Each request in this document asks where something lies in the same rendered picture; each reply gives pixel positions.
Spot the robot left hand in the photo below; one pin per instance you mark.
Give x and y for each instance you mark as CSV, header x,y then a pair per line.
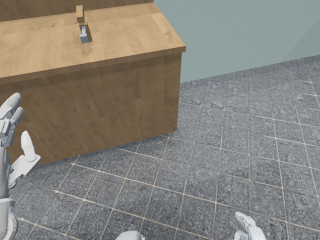
x,y
10,116

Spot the robot left forearm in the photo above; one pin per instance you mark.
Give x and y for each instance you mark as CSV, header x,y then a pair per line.
x,y
9,223

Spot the robot right hand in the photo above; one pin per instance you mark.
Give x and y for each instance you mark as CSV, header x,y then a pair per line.
x,y
253,232

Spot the tap lever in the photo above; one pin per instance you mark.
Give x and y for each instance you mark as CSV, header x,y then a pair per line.
x,y
83,36

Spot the counter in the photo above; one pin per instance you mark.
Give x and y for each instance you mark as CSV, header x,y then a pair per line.
x,y
120,87

